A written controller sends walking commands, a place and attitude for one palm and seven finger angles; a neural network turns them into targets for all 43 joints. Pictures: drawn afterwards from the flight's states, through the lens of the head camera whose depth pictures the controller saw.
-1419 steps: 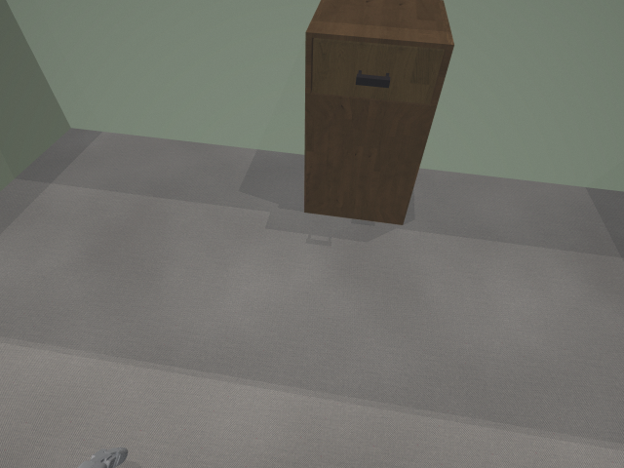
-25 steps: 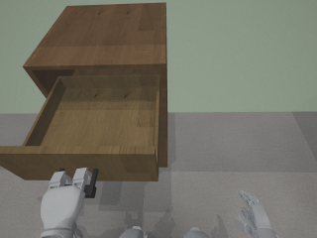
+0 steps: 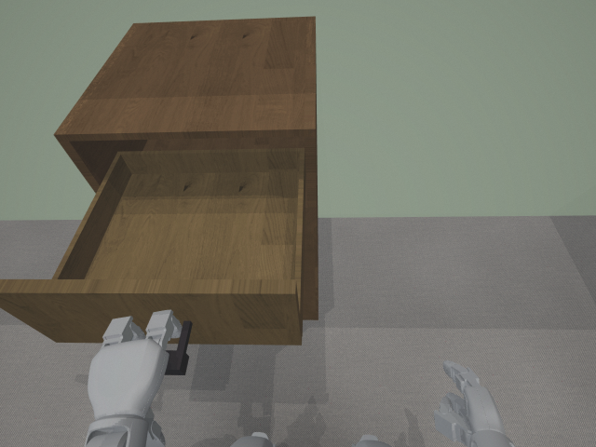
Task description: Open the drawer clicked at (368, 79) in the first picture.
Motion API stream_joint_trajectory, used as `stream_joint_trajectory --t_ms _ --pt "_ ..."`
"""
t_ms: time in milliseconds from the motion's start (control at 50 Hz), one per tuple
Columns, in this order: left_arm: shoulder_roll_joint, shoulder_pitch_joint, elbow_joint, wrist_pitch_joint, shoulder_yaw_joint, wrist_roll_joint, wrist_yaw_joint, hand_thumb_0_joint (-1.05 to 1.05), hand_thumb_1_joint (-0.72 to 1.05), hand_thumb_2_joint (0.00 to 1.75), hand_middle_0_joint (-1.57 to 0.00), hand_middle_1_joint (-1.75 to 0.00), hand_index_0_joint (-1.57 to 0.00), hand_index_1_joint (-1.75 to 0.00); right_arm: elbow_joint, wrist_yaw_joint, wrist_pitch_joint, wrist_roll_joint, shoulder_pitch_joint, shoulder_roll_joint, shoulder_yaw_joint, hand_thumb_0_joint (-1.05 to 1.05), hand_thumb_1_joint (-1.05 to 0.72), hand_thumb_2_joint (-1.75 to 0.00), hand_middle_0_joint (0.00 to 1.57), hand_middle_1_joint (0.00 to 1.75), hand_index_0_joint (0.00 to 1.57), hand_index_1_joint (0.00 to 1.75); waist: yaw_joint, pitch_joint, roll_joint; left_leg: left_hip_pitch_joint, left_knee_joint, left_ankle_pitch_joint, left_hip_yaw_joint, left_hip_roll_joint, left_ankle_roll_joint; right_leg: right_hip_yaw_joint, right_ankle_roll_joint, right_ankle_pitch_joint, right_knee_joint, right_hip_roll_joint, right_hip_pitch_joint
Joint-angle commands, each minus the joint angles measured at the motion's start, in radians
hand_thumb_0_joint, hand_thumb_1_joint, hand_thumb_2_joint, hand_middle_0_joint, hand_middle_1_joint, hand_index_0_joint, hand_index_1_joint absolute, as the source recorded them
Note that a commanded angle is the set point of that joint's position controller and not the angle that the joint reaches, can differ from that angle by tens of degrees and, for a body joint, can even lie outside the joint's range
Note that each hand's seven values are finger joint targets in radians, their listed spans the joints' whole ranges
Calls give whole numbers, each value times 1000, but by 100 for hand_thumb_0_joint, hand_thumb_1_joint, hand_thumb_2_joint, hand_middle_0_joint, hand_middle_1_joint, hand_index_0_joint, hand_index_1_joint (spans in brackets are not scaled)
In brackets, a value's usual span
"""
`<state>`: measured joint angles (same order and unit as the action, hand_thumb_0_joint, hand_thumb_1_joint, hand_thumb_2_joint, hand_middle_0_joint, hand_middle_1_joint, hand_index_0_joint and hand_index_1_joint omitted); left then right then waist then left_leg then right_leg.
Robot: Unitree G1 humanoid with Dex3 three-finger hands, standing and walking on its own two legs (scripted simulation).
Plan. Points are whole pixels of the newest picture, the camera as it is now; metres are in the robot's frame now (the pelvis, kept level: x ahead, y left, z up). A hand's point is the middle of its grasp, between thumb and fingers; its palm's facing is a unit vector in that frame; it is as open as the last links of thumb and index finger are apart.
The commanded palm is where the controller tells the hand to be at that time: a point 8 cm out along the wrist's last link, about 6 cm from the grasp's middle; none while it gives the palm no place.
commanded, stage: lift the hand off the handle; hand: left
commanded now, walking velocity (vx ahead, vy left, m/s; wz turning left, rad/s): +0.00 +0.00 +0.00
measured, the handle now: (150, 345) +0.25 +0.24 -0.02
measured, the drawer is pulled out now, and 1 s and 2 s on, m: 0.30 0.30 0.30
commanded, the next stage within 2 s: draw the hand back to the body in 2.00 s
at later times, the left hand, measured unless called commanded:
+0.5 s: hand (135, 370) +0.21 +0.23 +0.01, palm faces -0.01 -0.10 -1.00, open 13.4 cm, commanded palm +0.19 +0.23 +0.07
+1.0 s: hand (118, 358) +0.21 +0.24 +0.05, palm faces +0.02 -0.11 -0.99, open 13.4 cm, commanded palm +0.19 +0.23 +0.11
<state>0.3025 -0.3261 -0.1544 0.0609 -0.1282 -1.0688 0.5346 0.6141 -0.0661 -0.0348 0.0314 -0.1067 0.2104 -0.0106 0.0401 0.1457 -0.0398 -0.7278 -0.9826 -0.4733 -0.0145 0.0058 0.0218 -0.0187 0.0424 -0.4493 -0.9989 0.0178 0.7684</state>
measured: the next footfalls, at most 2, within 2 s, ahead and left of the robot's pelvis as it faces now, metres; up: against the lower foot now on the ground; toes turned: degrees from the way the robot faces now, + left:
none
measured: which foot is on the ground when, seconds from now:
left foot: down 0.00-1.00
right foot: down 0.00-1.00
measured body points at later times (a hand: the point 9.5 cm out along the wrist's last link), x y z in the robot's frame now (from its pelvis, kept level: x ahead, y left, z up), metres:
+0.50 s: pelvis +0.02 +0.01 +0.02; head +0.05 -0.02 +0.46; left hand +0.20 +0.23 +0.06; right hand +0.23 -0.21 -0.08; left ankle +0.01 +0.14 -0.68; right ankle +0.02 -0.09 -0.68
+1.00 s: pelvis +0.03 +0.01 +0.03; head +0.05 -0.02 +0.48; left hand +0.20 +0.24 +0.10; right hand +0.24 -0.21 -0.06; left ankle +0.01 +0.14 -0.68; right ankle +0.02 -0.09 -0.68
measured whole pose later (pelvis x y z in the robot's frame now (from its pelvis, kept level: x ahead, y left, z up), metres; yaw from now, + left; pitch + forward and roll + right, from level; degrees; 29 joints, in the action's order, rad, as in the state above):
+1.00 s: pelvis +0.03 +0.01 +0.03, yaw -1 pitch +8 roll +0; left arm 0.36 -0.51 0.16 0.04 -0.08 -1.02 0.40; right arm 0.56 0.00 -0.05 0.03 -0.13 0.23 -0.01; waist 0.07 0.12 -0.06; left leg -0.50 -0.80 -0.44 0.00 0.01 0.01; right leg 0.00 0.03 -0.41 -0.82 0.02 0.54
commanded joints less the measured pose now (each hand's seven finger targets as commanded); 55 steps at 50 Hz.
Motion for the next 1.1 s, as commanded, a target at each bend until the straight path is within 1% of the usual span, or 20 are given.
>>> stream_joint_trajectory --t_ms 0,20,80,100,160,200,240,280,360,420,440,500,620,740,780,820,860,920,1000,1080 --pt "194 61 268 -14 174 -3 66 0 -50 30 -30 -120 -30 -120 -165 -5 47 9 113 112 -37 0 -90 -90 20 30 20 30 12 206 38 134 131 166 35 -49 -50 37 -3 186 219 3 -174" --pt "165 64 271 -17 143 -5 65 0 -50 30 -30 -120 -30 -120 -167 -1 47 11 116 108 -35 0 -90 -90 20 30 20 30 6 196 40 138 129 161 37 -49 -50 35 -7 178 220 0 -161" --pt "166 56 276 -17 144 -16 65 0 -50 30 -30 -120 -30 -120 -168 10 45 12 111 112 -42 0 -90 -90 20 30 20 30 7 171 1 156 142 167 36 -46 -47 27 -1 174 225 5 -150" --pt "163 70 295 -14 138 -15 62 0 -50 30 -30 -120 -30 -120 -171 14 43 12 110 116 -41 0 -90 -90 20 30 20 30 3 189 -18 177 149 186 33 -43 -46 24 4 190 222 7 -155" --pt "175 60 335 -13 147 -14 61 0 -50 30 -30 -120 -30 -120 -179 21 38 14 108 116 -44 0 -90 -90 20 30 20 30 8 211 -3 201 155 209 36 -42 -47 20 1 213 222 10 -171" --pt "153 27 346 -4 127 -4 54 0 -50 30 -30 -120 -30 -120 -189 25 36 13 109 117 -44 0 -90 -90 20 30 20 30 3 203 -1 210 162 225 33 -40 -47 15 2 240 228 9 -187" --pt "166 37 347 -6 138 -1 47 0 -50 30 -30 -120 -30 -120 -185 24 35 10 110 116 -45 0 -90 -90 20 30 20 30 1 171 23 206 169 210 34 -41 -49 18 -2 230 240 9 -188" --pt "167 2 358 -5 142 -3 41 0 -50 30 -30 -120 -30 -120 -191 27 35 11 111 115 -43 0 -90 -90 20 30 20 30 12 182 15 215 176 228 33 -40 -48 17 0 251 236 10 -204" --pt "166 -9 392 -8 136 6 24 0 -50 30 -30 -120 -30 -120 -196 32 33 12 109 114 -41 0 -90 -90 20 30 20 30 11 186 32 235 184 250 34 -38 -50 18 -3 284 247 8 -225" --pt "142 11 415 -8 101 7 8 0 -50 30 -30 -120 -30 -120 -199 38 32 11 110 113 -37 0 -90 -90 20 30 20 30 3 168 5 262 198 261 30 -34 -49 10 -1 271 253 8 -213" --pt "152 12 415 -9 109 10 3 0 -50 30 -30 -120 -30 -120 -198 37 33 9 108 112 -41 0 -90 -90 20 30 20 30 3 151 11 260 202 250 30 -33 -50 9 -2 264 262 7 -217" --pt "181 -14 429 -15 141 14 -7 0 -50 30 -30 -120 -30 -120 -200 36 31 12 106 114 -36 0 -90 -90 20 30 20 30 11 176 26 268 209 271 28 -35 -50 17 -1 302 267 7 -256" --pt "181 -58 474 -35 148 24 -25 0 -50 30 -30 -120 -30 -120 -202 45 34 13 109 108 -33 0 -90 -90 20 30 20 30 16 159 28 287 218 304 31 -34 -49 28 -2 353 275 3 -273" --pt "177 -75 483 -25 147 30 -49 0 -50 30 -30 -120 -30 -120 -207 50 30 4 115 107 -37 0 -90 -90 20 30 20 30 19 123 12 300 250 281 30 -26 -47 17 -2 307 299 5 -280" --pt "176 -84 517 -31 145 38 -56 0 -50 30 -30 -120 -30 -120 -213 52 34 5 111 106 -39 0 -90 -90 20 30 20 30 22 149 7 321 251 305 31 -26 -50 19 -2 335 301 3 -296" --pt "190 -85 533 -34 153 43 -63 0 -50 30 -30 -120 -30 -120 -213 54 34 6 113 107 -34 0 -90 -90 20 30 20 30 23 156 15 325 257 306 30 -26 -48 21 -3 327 304 2 -303" --pt "204 -86 537 -39 165 43 -68 0 -50 30 -30 -120 -30 -120 -212 55 35 7 114 108 -33 0 -90 -90 20 30 20 30 21 128 22 317 263 301 28 -25 -49 19 -4 328 311 1 -298" --pt "190 -112 558 -40 152 38 -75 0 -50 30 -30 -120 -30 -120 -220 63 34 7 114 104 -30 0 -90 -90 20 30 20 30 29 130 -14 338 272 317 28 -22 -46 23 1 323 315 1 -301" --pt "174 -103 552 -28 135 56 -94 0 -50 30 -30 -120 -30 -120 -222 66 33 0 116 107 -32 0 -90 -90 20 30 20 30 17 92 16 333 291 302 24 -17 -47 12 -2 307 333 3 -310" --pt "199 -84 573 -28 154 54 -108 0 -50 30 -30 -120 -30 -120 -223 62 35 -1 117 106 -31 0 -90 -90 20 30 20 30 25 98 31 347 302 291 27 -18 -50 20 -5 312 348 -2 -328"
